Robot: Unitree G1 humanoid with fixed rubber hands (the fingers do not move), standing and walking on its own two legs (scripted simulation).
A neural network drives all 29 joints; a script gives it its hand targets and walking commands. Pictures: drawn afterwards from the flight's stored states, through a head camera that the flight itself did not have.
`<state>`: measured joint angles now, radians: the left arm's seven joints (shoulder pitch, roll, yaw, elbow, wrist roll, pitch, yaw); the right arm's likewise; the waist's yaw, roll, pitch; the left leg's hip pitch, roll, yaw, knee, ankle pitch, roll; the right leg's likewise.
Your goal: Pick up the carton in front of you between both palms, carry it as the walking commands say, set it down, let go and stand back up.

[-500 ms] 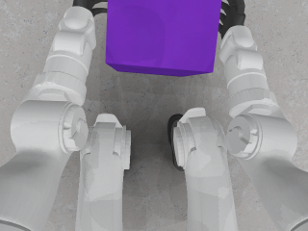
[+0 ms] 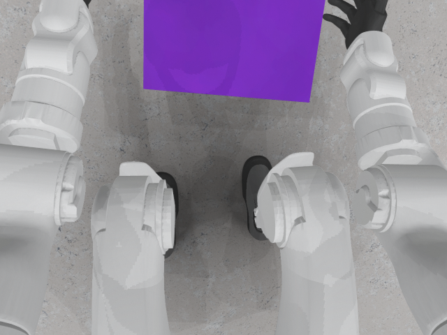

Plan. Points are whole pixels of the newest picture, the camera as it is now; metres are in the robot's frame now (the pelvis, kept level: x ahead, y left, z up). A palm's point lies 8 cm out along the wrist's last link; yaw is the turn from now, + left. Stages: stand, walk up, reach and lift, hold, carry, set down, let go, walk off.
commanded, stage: set down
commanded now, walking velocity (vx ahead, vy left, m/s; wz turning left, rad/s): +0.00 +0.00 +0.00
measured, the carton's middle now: (224, 31) +0.51 -0.04 -0.24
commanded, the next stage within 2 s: let go in 1.00 s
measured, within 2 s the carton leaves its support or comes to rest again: neither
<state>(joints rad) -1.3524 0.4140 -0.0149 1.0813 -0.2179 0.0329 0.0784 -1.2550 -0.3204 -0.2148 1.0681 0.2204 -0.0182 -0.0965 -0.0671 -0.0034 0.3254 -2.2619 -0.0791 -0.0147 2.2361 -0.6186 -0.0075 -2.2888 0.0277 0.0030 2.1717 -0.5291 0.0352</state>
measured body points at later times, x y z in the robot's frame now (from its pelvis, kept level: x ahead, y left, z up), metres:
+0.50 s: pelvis +0.01 +0.00 +0.11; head +0.33 -0.01 +0.42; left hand +0.56 +0.16 -0.01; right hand +0.51 -0.23 -0.01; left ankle +0.10 +0.11 -0.33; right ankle +0.12 -0.12 -0.33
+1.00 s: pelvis +0.04 +0.00 +0.25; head +0.33 +0.00 +0.59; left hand +0.56 +0.17 +0.14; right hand +0.50 -0.23 +0.14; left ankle +0.10 +0.11 -0.33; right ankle +0.12 -0.12 -0.33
